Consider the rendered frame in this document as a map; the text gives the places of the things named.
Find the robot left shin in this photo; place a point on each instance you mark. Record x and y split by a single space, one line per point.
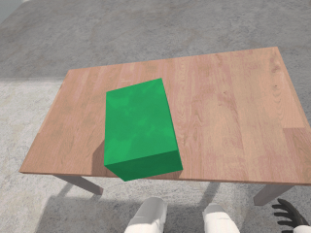
161 226

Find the table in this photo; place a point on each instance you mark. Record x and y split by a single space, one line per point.
236 116

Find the carton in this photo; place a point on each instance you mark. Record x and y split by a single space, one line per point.
140 139

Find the robot right hand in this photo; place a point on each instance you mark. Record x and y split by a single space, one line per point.
292 213

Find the left robot thigh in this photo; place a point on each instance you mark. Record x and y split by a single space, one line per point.
149 217

